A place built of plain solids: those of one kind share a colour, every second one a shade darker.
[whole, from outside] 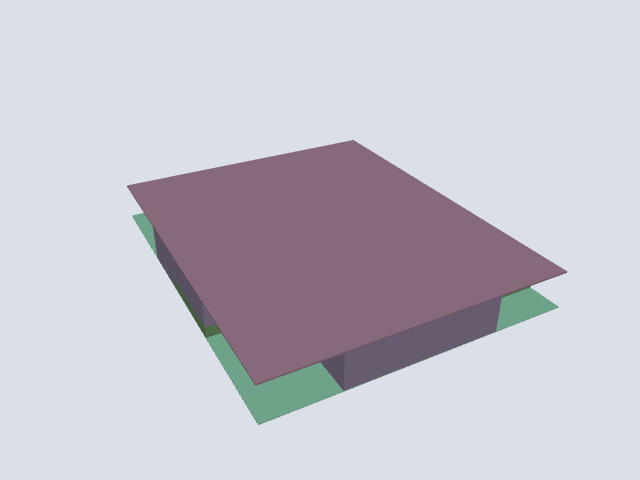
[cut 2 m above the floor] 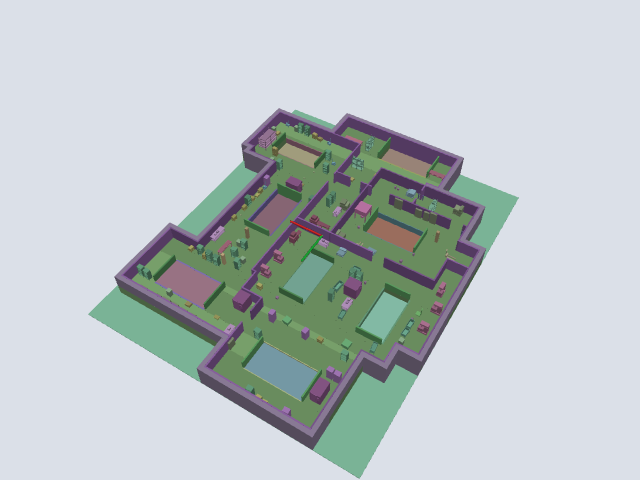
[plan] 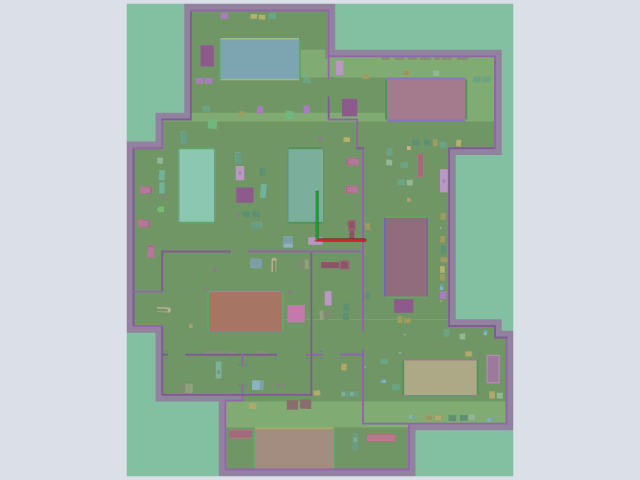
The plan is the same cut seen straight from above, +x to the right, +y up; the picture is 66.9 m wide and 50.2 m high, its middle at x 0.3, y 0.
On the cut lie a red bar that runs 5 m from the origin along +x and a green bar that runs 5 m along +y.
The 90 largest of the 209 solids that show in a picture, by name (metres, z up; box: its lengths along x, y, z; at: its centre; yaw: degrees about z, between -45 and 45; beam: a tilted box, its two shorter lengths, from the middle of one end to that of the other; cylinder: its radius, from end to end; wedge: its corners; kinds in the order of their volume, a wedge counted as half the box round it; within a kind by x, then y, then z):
{
 "floor_1": {"box": [5.3, 7.6, 1.5], "at": [-17.25, 5.7, -0.75]},
 "floor_2": {"box": [8.6, 4.4, 1.5], "at": [-15.6, -7.5, -0.75]},
 "floor_3": {"box": [3.8, 4.4, 1.5], "at": [-12.0, 18.9, -0.75]},
 "floor_4": {"box": [3.8, 4.3, 1.5], "at": [-8.4, -21.75, -0.75]},
 "floor_5": {"box": [7.5, 7.6, 1.5], "at": [-6.85, 5.7, -0.75]},
 "floor_6": {"box": [26.9, 7.2, 1.5], "at": [-6.45, -1.7, -0.75]},
 "floor_7": {"box": [15.8, 3.6, 1.5], "at": [-6.0, 22.9, -0.75]},
 "floor_8": {"box": [24.2, 0.9, 1.5], "at": [-4.8, 12.85, -0.75]},
 "floor_9": {"box": [26.0, 3.8, 1.5], "at": [-3.9, -14.4, -0.75]},
 "floor_10": {"box": [21.2, 3.4, 1.5], "at": [-3.3, 15.0, -0.75]},
 "floor_11": {"box": [39.2, 0.8, 1.5], "at": [-0.3, 9.9, -0.75]},
 "floor_12": {"box": [3.8, 1.2, 1.5], "at": [0.0, 20.5, -0.75]},
 "floor_13": {"box": [36.2, 2.1, 1.5], "at": [1.2, 11.35, -0.75]},
 "floor_14": {"box": [10.7, 0.6, 1.5], "at": [1.65, -5.6, -0.75]},
 "floor_15": {"box": [37.4, 0.6, 1.5], "at": [1.8, -16.6, -0.75]},
 "floor_16": {"box": [37.4, 2.8, 1.5], "at": [1.8, -11.1, -0.75]},
 "floor_17": {"box": [9.2, 0.3, 1.5], "at": [2.7, 16.85, -0.75]},
 "floor_18": {"box": [6.3, 0.4, 1.5], "at": [3.85, 2.1, -0.75]},
 "floor_19": {"box": [30.8, 2.7, 1.5], "at": [5.1, -18.25, -0.75]},
 "floor_20": {"box": [18.2, 2.4, 1.5], "at": [5.4, -7.1, -0.75]},
 "floor_21": {"box": [8.6, 4.0, 1.5], "at": [6.0, -21.9, -0.75]},
 "floor_22": {"box": [13.8, 6.6, 1.5], "at": [7.6, 5.6, -0.75]},
 "floor_23": {"box": [23.0, 1.2, 1.5], "at": [7.8, -8.9, -0.75]},
 "floor_24": {"box": [24.2, 0.2, 1.5], "at": [8.4, -9.6, -0.75]},
 "floor_25": {"box": [21.2, 2.9, 1.5], "at": [8.7, 18.45, -0.75]},
 "floor_26": {"box": [18.6, 0.6, 1.5], "at": [10.0, 9.2, -0.75]},
 "floor_27": {"box": [18.8, 0.3, 1.5], "at": [11.1, -19.75, -0.75]},
 "floor_28": {"box": [2.9, 8.2, 1.5], "at": [13.05, -1.8, -0.75]},
 "floor_29": {"box": [3.8, 4.6, 1.5], "at": [17.4, 14.7, -0.75]},
 "floor_30": {"box": [3.8, 3.8, 1.5], "at": [18.6, -14.4, -0.75]},
 "wall_rim_1": {"box": [0.6, 18.8, 5.0], "at": [-19.6, 0.3, 1.0]},
 "wall_rim_2": {"box": [3.6, 0.6, 5.0], "at": [-18.1, -9.4, 1.0]},
 "wall_rim_3": {"box": [3.6, 0.6, 5.0], "at": [-18.1, 10.0, 1.0]},
 "wall_rim_4": {"box": [0.6, 6.6, 5.0], "at": [-16.6, -13.0, 1.0]},
 "wall_rim_5": {"box": [0.6, 2.4, 5.0], "at": [-16.6, 11.5, 1.0]},
 "wall_rim_6": {"box": [3.6, 0.6, 5.0], "at": [-15.1, 13.0, 1.0]},
 "wall_rim_7": {"box": [0.6, 10.8, 5.0], "at": [-13.6, 18.7, 1.0]},
 "wall_rim_8": {"box": [7.2, 0.2, 5.0], "at": [-13.3, -16.8, 1.0]},
 "wall_rim_9": {"box": [9.0, 0.4, 5.0], "at": [-12.4, -16.5, 1.0]},
 "wall_rim_10": {"box": [0.6, 7.2, 5.0], "at": [-10.0, -20.5, 1.0]},
 "wall_rim_11": {"box": [15.8, 0.6, 5.0], "at": [-6.0, 24.4, 1.0]},
 "wall_rim_12": {"box": [20.6, 0.6, 5.0], "at": [0.0, -24.4, 1.0]},
 "wall_rim_13": {"box": [0.6, 4.2, 5.0], "at": [1.6, 22.0, 1.0]},
 "wall_rim_14": {"box": [0.6, 4.2, 5.0], "at": [10.0, -22.0, 1.0]},
 "wall_rim_15": {"box": [18.0, 0.6, 5.0], "at": [10.3, 19.6, 1.0]},
 "wall_rim_16": {"box": [0.6, 17.2, 5.0], "at": [14.2, 0.3, 1.0]},
 "wall_rim_17": {"box": [10.8, 0.6, 5.0], "at": [15.1, -19.6, 1.0]},
 "wall_rim_18": {"box": [5.4, 0.6, 5.0], "at": [16.6, -8.6, 1.0]},
 "wall_rim_19": {"box": [5.4, 0.6, 5.0], "at": [16.6, 9.2, 1.0]},
 "wall_rim_20": {"box": [0.6, 9.8, 5.0], "at": [19.0, 14.4, 1.0]},
 "wall_rim_21": {"box": [1.8, 0.6, 5.0], "at": [19.6, -9.8, 1.0]},
 "wall_rim_22": {"box": [0.6, 9.2, 5.0], "at": [20.2, -14.7, 1.0]},
 "ceil_all_1": {"box": [40.4, 49.4, 0.2], "at": [0.3, 0.0, 3.6]},
 "wall_1": {"box": [0.2, 18.8, 5.0], "at": [-19.2, 0.3, 1.0]},
 "wall_2": {"box": [0.2, 7.4, 5.0], "at": [-16.2, -12.6, 1.0]},
 "wall_3": {"box": [0.2, 4.4, 5.0], "at": [-16.2, -3.3, 1.0]},
 "wall_4": {"box": [0.2, 11.6, 5.0], "at": [-13.2, 18.3, 1.0]},
 "wall_5": {"box": [7.3, 0.2, 5.0], "at": [-12.65, -1.2, 1.0]},
 "wall_6": {"box": [0.2, 7.4, 5.0], "at": [-9.6, -20.4, 1.0]},
 "wall_7": {"box": [9.6, 0.2, 5.0], "at": [-9.0, -12.0, 1.0]},
 "wall_8": {"box": [15.8, 0.2, 5.0], "at": [-8.4, -16.2, 1.0]},
 "wall_9": {"box": [14.6, 0.2, 5.0], "at": [-6.0, 24.0, 1.0]},
 "wall_10": {"box": [12.1, 0.2, 5.0], "at": [-1.15, -1.2, 1.0]},
 "wall_11": {"box": [0.2, 15.2, 5.0], "at": [-0.6, -8.7, 1.0]},
 "wall_12": {"box": [19.4, 0.2, 5.0], "at": [0.0, -24.0, 1.0]},
 "wall_13": {"box": [0.2, 7.3, 5.0], "at": [1.2, 20.45, 1.0]},
 "wall_14": {"box": [0.2, 7.9, 5.0], "at": [4.8, -15.35, 1.0]},
 "wall_15": {"box": [0.2, 19.3, 5.0], "at": [4.8, 0.05, 1.0]},
 "wall_16": {"box": [0.2, 5.0, 5.0], "at": [9.6, -21.6, 1.0]},
 "wall_17": {"box": [17.6, 0.2, 5.0], "at": [9.9, 19.2, 1.0]},
 "wall_18": {"box": [15.2, 0.2, 5.0], "at": [12.3, -19.2, 1.0]},
 "wall_19": {"box": [0.2, 18.8, 5.0], "at": [13.8, 0.3, 1.0]},
 "wall_20": {"box": [5.0, 0.2, 5.0], "at": [16.2, -9.0, 1.0]},
 "wall_21": {"box": [5.0, 0.2, 5.0], "at": [16.2, 9.6, 1.0]},
 "wall_22": {"box": [0.2, 9.8, 5.0], "at": [18.6, 14.4, 1.0]},
 "wall_23": {"box": [0.2, 9.2, 5.0], "at": [19.8, -14.7, 1.0]},
 "floor_base_1": {"box": [40.4, 49.4, 0.1], "at": [0.3, 0.0, -1.55]},
 "floor_oven_bed_1": {"box": [4.2, 8.2, 0.5], "at": [9.3, -1.8, -1.25]},
 "floor_oven_bed_2": {"box": [8.2, 4.2, 1.5], "at": [11.4, 14.7, -0.75]},
 "floor_mixer_bed_1": {"box": [3.6, 7.6, 0.74], "at": [-12.6, 5.7, -1.13]},
 "floor_mixer_bed_2": {"box": [3.6, 7.6, 1.5], "at": [-1.2, 5.7, -0.75]},
 "floor_prover_bed_1": {"box": [8.2, 4.2, 1.3], "at": [-6.0, 18.9, -0.85]},
 "rackoven_1": {"box": [1.4, 2.2, 2.3], "at": [-11.5, 19.25, 1.25]},
 "rackoven_2": {"box": [1.8, 1.6, 2.4], "at": [-7.54, 4.7, 1.3]},
 "rackoven_3": {"box": [1.6, 1.8, 2.5], "at": [3.4, 13.85, 1.35]},
 "rackoven_4": {"box": [2.0, 1.4, 2.5], "at": [9.05, -6.9, 1.35]},
 "floor_dock_well_1": {"box": [8.2, 4.1, 0.44], "at": [-2.4, -21.85, -1.28]},
 "floor_silo_bed_1": {"box": [7.6, 4.2, 0.46], "at": [-7.5, -7.5, -1.27]},
 "floor_cooler_base_1": {"box": [7.6, 3.6, 0.46], "at": [12.9, -14.4, -1.27]},
 "silo_1": {"box": [1.8, 1.8, 1.9], "at": [-2.2, -7.7, 2.15]}
}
